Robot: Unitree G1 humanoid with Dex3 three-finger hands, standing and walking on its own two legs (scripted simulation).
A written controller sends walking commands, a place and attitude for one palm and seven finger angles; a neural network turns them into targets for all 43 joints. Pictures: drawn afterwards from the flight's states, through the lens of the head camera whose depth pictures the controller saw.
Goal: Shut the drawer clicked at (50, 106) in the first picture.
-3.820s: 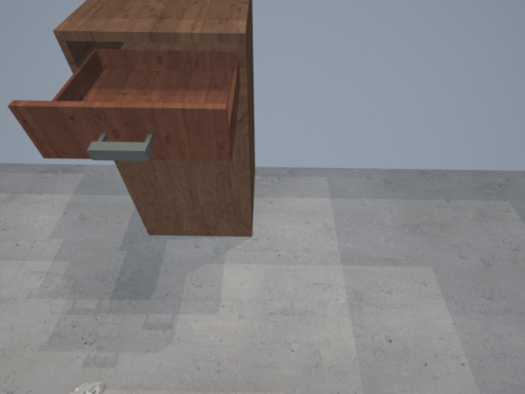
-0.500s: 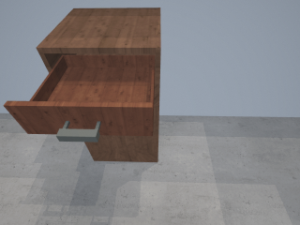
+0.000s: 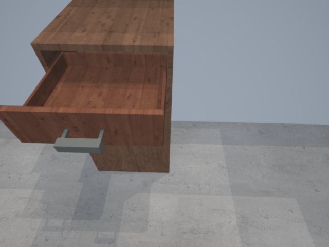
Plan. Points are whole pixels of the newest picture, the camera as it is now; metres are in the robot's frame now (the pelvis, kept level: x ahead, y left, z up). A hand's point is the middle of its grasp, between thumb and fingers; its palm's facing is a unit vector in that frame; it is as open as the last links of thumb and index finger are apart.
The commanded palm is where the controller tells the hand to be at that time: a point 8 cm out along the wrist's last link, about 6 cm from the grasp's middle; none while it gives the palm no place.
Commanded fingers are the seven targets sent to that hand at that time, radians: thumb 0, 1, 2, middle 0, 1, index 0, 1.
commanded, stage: look again from close up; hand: left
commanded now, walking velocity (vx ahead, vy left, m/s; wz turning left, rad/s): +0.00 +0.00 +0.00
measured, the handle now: (81, 138) +0.37 +0.25 +0.04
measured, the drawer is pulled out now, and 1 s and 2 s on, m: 0.29 0.29 0.29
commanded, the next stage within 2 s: shuffle to correct the standing spot in 0.42 s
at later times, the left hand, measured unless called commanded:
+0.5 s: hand out of the picture +0.01 +0.23 -0.17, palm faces +0.02 -0.97 -0.23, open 7.4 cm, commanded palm none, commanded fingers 0.00 0.90 0.90 -0.20 -0.30 -0.20 -0.30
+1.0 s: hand out of the picture +0.03 +0.21 -0.19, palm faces +0.04 -0.98 -0.19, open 7.4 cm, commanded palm none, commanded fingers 0.00 0.90 0.90 -0.20 -0.30 -0.20 -0.30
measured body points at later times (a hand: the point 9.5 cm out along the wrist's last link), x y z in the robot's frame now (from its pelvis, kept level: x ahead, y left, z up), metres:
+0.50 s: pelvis +0.01 +0.04 +0.00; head +0.02 +0.04 +0.45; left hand +0.01 +0.28 -0.16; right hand +0.05 -0.19 -0.15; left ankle +0.02 +0.13 -0.74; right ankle -0.04 -0.10 -0.74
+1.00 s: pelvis +0.08 +0.04 -0.01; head +0.11 +0.05 +0.44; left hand +0.03 +0.26 -0.17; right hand +0.09 -0.19 -0.16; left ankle +0.02 +0.13 -0.74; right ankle -0.01 -0.09 -0.70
